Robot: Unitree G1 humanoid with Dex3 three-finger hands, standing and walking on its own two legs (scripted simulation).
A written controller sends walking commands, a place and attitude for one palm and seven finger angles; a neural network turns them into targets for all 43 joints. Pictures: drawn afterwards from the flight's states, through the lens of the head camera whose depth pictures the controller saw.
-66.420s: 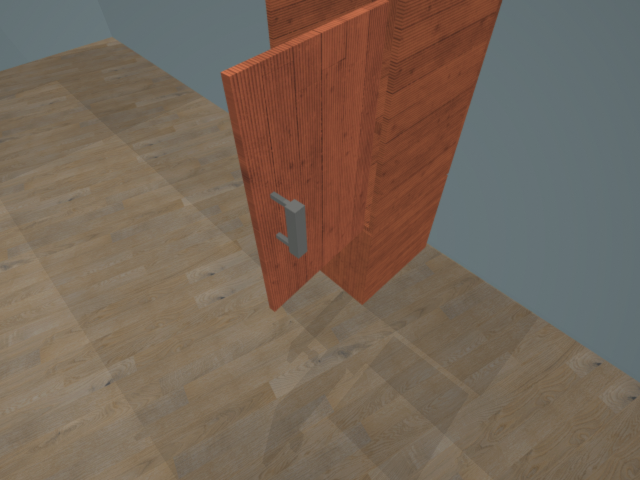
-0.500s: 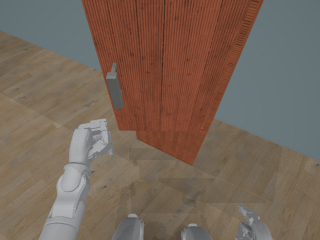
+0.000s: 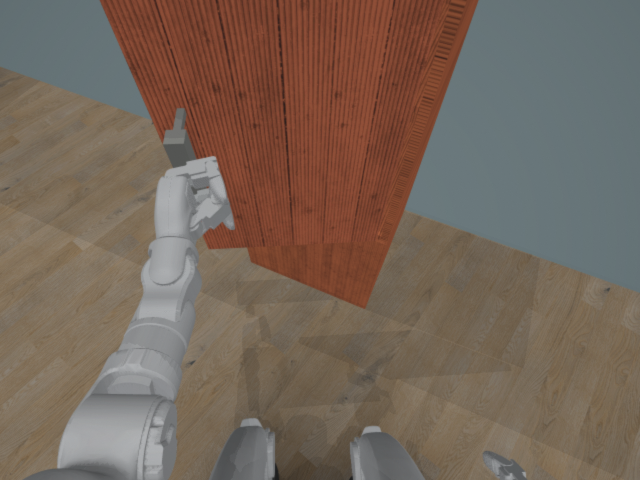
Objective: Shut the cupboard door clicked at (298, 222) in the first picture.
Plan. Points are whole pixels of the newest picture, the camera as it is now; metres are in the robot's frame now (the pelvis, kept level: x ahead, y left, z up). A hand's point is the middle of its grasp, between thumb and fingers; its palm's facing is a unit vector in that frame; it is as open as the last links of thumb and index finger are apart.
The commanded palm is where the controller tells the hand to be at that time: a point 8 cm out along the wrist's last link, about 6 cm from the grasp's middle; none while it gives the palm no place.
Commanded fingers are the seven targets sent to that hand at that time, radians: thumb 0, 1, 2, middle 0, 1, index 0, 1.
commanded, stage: bring the fist close to the handle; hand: left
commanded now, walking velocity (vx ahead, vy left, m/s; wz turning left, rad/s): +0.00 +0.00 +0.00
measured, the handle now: (189, 158) +0.53 +0.17 +0.05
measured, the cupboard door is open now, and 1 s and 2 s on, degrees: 28 19 7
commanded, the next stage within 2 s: push the door shut along its arc in 0.34 s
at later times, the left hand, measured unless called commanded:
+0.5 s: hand (216, 205) +0.45 +0.12 +0.06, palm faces +0.00 -1.00 -0.01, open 3.1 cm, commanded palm +0.43 +0.18 +0.06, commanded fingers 0.00 0.90 0.90 -1.30 -1.50 -1.30 -1.50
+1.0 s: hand (220, 172) +0.50 +0.12 +0.06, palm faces -0.10 -0.99 -0.02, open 3.1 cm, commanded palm +0.50 +0.16 +0.06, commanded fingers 0.00 0.90 0.90 -1.30 -1.50 -1.30 -1.50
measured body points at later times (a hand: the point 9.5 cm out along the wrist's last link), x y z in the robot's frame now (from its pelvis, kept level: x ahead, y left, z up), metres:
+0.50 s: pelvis +0.00 +0.00 +0.00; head +0.10 +0.00 +0.44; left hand +0.44 +0.17 +0.06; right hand +0.08 -0.27 -0.12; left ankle +0.05 +0.12 -0.64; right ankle +0.01 -0.12 -0.64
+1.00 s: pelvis +0.00 +0.02 -0.01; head +0.12 +0.02 +0.42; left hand +0.50 +0.17 +0.06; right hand +0.01 -0.25 -0.13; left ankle +0.05 +0.12 -0.64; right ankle +0.01 -0.12 -0.64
